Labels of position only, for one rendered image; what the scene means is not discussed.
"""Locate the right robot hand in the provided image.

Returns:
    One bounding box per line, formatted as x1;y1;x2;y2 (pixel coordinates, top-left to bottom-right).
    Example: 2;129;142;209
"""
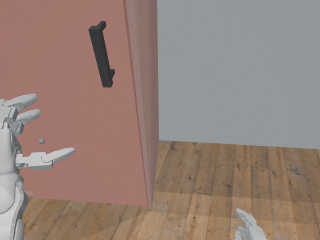
232;208;267;240

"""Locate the left robot hand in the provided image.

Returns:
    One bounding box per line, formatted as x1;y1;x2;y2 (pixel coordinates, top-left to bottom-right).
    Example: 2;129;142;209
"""
0;93;76;175

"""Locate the wardrobe door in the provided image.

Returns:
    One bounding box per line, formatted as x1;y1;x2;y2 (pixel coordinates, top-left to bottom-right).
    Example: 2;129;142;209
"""
0;0;148;206
22;185;30;191

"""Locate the handle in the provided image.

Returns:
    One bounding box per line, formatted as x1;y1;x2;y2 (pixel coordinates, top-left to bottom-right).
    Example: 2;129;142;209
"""
88;21;115;88

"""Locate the left robot forearm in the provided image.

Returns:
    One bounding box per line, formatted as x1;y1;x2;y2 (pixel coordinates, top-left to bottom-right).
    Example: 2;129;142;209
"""
0;173;28;240

